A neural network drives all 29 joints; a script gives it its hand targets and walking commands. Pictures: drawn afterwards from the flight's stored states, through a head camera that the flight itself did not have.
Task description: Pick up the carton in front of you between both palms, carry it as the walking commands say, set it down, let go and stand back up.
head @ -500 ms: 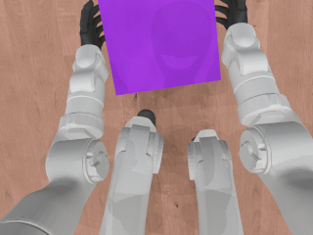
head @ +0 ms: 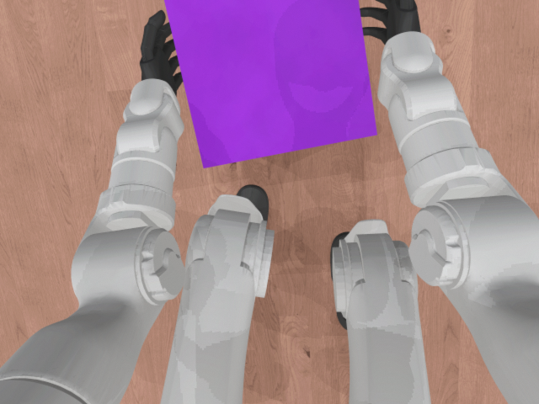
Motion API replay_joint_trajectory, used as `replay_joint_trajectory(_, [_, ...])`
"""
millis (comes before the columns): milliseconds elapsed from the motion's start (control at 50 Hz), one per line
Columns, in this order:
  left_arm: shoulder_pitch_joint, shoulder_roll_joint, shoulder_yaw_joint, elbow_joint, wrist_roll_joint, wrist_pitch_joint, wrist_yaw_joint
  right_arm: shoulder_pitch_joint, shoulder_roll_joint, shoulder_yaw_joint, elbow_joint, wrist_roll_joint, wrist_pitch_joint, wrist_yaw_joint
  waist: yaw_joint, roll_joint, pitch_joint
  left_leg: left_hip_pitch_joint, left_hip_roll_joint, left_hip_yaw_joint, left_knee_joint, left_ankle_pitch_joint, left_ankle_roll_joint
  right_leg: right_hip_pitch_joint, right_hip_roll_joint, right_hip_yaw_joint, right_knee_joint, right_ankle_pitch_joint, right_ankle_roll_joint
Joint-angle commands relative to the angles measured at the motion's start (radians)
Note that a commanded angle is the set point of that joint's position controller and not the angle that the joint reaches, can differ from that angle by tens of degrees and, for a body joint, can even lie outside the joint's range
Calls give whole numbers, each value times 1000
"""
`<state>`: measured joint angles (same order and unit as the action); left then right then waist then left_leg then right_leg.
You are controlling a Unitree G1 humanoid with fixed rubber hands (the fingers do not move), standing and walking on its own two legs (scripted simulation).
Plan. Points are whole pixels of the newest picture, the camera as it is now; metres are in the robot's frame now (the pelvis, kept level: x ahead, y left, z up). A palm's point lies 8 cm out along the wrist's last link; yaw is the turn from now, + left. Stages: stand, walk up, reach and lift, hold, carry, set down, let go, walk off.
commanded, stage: set down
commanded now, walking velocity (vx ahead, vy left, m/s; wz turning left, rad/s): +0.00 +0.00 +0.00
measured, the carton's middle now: (285, 80) +0.48 +0.08 -0.27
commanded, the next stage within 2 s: let go in 2.00 s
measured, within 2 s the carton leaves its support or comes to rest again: rests again in 0.20 s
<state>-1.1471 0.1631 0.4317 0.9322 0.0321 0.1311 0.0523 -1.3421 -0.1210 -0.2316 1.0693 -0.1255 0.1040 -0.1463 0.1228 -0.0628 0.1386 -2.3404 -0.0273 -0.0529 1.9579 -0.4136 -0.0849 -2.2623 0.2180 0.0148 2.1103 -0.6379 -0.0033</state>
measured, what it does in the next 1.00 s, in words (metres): stands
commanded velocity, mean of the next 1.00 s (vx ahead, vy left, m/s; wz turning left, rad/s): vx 0.00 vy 0.00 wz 0.00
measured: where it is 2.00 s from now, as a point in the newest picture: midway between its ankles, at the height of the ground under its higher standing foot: (296, 273)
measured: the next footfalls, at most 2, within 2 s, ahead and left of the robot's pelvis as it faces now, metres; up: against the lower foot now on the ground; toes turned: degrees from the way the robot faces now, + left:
none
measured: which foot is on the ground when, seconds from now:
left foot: down 0.00-1.00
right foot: down 0.00-1.00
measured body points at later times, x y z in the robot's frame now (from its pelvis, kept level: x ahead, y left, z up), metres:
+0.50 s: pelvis +0.01 +0.00 -0.01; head +0.36 +0.01 +0.25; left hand +0.49 +0.24 -0.20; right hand +0.54 -0.06 -0.21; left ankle +0.15 +0.14 -0.37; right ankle +0.08 -0.09 -0.37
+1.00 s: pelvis +0.00 +0.02 -0.02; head +0.37 +0.01 +0.23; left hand +0.47 +0.30 -0.21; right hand +0.55 -0.10 -0.22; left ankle +0.15 +0.14 -0.37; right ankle +0.08 -0.09 -0.37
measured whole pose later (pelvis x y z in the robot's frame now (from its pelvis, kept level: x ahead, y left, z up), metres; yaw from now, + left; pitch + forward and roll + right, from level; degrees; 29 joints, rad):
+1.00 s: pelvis +0.00 +0.02 -0.02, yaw -1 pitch +43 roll +2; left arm -1.17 0.36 0.27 1.06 -0.26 -0.08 0.05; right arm -1.31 -0.33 0.00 0.97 0.10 0.05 -0.11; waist 0.12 -0.01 0.25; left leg -2.37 0.03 0.01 2.06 -0.43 -0.02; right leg -2.28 0.11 -0.01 2.20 -0.66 -0.02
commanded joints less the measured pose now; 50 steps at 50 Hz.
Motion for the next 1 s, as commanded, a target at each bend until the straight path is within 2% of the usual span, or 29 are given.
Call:
replay_joint_trajectory(0, [-623, -539, -298, -104, -64, -60, -167, -486, 614, 288, -92, 78, -27, 173, 74, -95, -916, 566, -38, 120, -8, 241, 38, 347, -33, 2, -229, 209, -7])
replay_joint_trajectory(40, [-593, -502, -208, -38, -10, -65, -164, -458, 667, 266, 24, 77, -4, 172, 128, -118, -811, 489, -41, 138, -3, 166, 59, 299, -38, 38, -255, 155, -12])
replay_joint_trajectory(100, [-439, -501, -114, 97, 48, -39, -195, -380, 608, 193, 48, 16, 2, 197, 91, -126, -720, 430, -37, 138, -2, 99, 63, 308, -51, 32, -265, 170, 5])
replay_joint_trajectory(140, [-473, -477, -117, 12, 29, -49, -196, -348, 580, 181, 75, -18, 2, 182, 48, -155, -791, 455, -35, 126, -21, 140, 56, 312, -40, 13, -284, 163, 3])
replay_joint_trajectory(180, [-482, -507, -104, 56, 56, -59, -187, -330, 603, 142, 73, 2, -8, 201, 39, -95, -798, 480, -31, 106, 6, 210, 62, 232, -40, 23, -235, 261, -5])
replay_joint_trajectory(240, [-462, -572, -159, 24, 1, -76, -179, -362, 582, 200, -24, 54, -41, 212, 60, -49, -812, 563, -22, 83, 37, 351, 43, 175, -52, 42, -204, 373, -4])
replay_joint_trajectory(260, [-463, -500, -162, 25, 8, -78, -176, -366, 621, 246, -29, 67, -39, 214, 96, -122, -785, 487, -40, 86, 20, 355, 57, 221, -50, 37, -189, 378, 10])
replay_joint_trajectory(280, [-427, -571, -121, 100, 14, -70, -180, -394, 585, 221, -45, 37, -53, 212, 60, -113, -790, 446, -48, 96, 19, 310, 59, 248, -55, 43, -216, 360, 5])
replay_joint_trajectory(300, [-419, -513, -128, 137, 23, -71, -182, -367, 594, 230, -9, 63, -45, 206, 89, -130, -751, 453, -35, 97, 15, 277, 52, 274, -62, 54, -224, 374, 5])
replay_joint_trajectory(360, [-400, -497, -103, 115, -5, -87, -175, -333, 520, 223, 7, 33, -57, 189, 45, -149, -749, 421, -41, 98, 39, 280, 52, 272, -63, 39, -215, 329, 4])
replay_joint_trajectory(380, [-387, -453, -125, 102, 3, -87, -173, -311, 550, 241, -4, 56, -56, 191, 80, -155, -742, 407, -44, 74, 17, 270, 71, 271, -62, 22, -173, 314, 4])
replay_joint_trajectory(400, [-390, -424, -147, 148, -16, -87, -164, -275, 497, 216, 22, 17, -58, 183, -9, -128, -710, 435, -25, 67, 40, 247, 50, 244, -68, 46, -209, 315, -11])
replay_joint_trajectory(460, [-343, -326, -77, 138, 14, -101, -133, -301, 385, 205, -19, 40, -58, 175, 75, -96, -690, 423, -28, 89, 44, 259, 56, 202, -74, 55, -202, 267, 4])
replay_joint_trajectory(500, [-377, -302, -108, 148, -16, -111, -126, -316, 355, 190, 25, 24, -57, 165, 47, -103, -692, 465, -38, 69, 16, 201, 71, 164, -63, 12, -184, 172, -3])
replay_joint_trajectory(520, [-359, -227, -85, 146, -15, -119, -113, -354, 336, 224, -18, 57, -59, 163, 98, -140, -687, 450, -40, 84, 18, 196, 76, 183, -66, 33, -182, 168, -5])
replay_joint_trajectory(560, [-271, -22, -31, 172, -14, -143, -56, -291, 30, 156, 24, 45, -65, 107, 51, -102, -689, 392, -17, 113, 33, 157, 44, 274, -88, 48, -204, 150, -12])
replay_joint_trajectory(580, [-188, 88, -25, 223, -37, -167, -24, -270, -45, 195, 17, 91, -78, 79, 104, -89, -689, 474, -1, 100, 29, 187, 55, 237, -94, 52, -195, 148, 5])
replay_joint_trajectory(620, [-204, 229, 7, 251, -36, -182, 10, -259, -156, 168, 27, 99, -79, 47, 87, -58, -676, 469, 15, 71, 20, 205, 48, 163, -109, 63, -179, 154, 18])
replay_joint_trajectory(680, [-186, 242, -28, 245, -121, -220, 20, -253, -180, 242, -1, 197, -90, 36, 101, -89, -783, 553, 35, 69, 31, 257, 47, 181, -140, 51, -196, 179, 36])
replay_joint_trajectory(700, [-260, 239, -72, 194, -148, -219, 18, -260, -205, 213, 50, 193, -81, 42, 67, -39, -747, 525, 36, 74, 31, 257, 43, 161, -144, 52, -189, 166, 26])
replay_joint_trajectory(760, [-268, 240, -122, 178, -245, -239, 9, -296, -201, 263, -55, 227, -91, 48, 57, -121, -864, 575, 42, 90, 54, 335, 47, 300, -145, 52, -187, 271, 23])
replay_joint_trajectory(800, [-277, 207, -188, 82, -301, -242, -3, -298, -264, 217, -111, 206, -96, 42, 13, -90, -916, 586, 42, 80, 55, 375, 36, 342, -153, 25, -154, 324, 11])
replay_joint_trajectory(860, [-184, 278, -186, 90, -296, -234, 2, -227, -258, 206, -89, 212, -76, 49, 54, -51, -944, 669, 36, 68, 46, 390, 51, 309, -161, 18, -149, 265, 15])
replay_joint_trajectory(880, [-145, 327, -117, 106, -269, -241, 5, -263, -240, 241, -209, 249, -85, 42, 112, -59, -1048, 741, 47, 80, 63, 421, 57, 429, -154, 32, -146, 315, 18])
replay_joint_trajectory(900, [-106, 306, -127, 90, -285, -236, 3, -222, -236, 240, -192, 216, -83, 46, 90, -115, -1045, 622, 34, 86, 63, 396, 47, 453, -164, 23, -140, 340, 23])
replay_joint_trajectory(920, [-169, 287, -151, -26, -319, -225, 2, -266, -251, 242, -336, 235, -71, 31, 74, -106, -1199, 721, 39, 87, 42, 437, 53, 541, -156, 17, -143, 371, 14])
replay_joint_trajectory(940, [-146, 342, -144, -36, -309, -220, -1, -219, -232, 247, -297, 249, -62, 35, 85, -113, -1248, 749, 29, 89, 43, 441, 60, 558, -149, -6, -124, 374, 26])
replay_joint_trajectory(960, [-154, 288, -169, -79, -343, -195, 1, -220, -244, 212, -321, 205, -43, 26, 46, -69, -1285, 755, 26, 91, 14, 426, 45, 609, -149, 2, -151, 354, 11])
replay_joint_trajectory(980, [-103, 298, -159, -105, -313, -184, 2, -196, -200, 261, -375, 248, -26, 31, 115, -92, -1357, 818, 18, 108, -4, 471, 54, 640, -133, -7, -142, 370, 13])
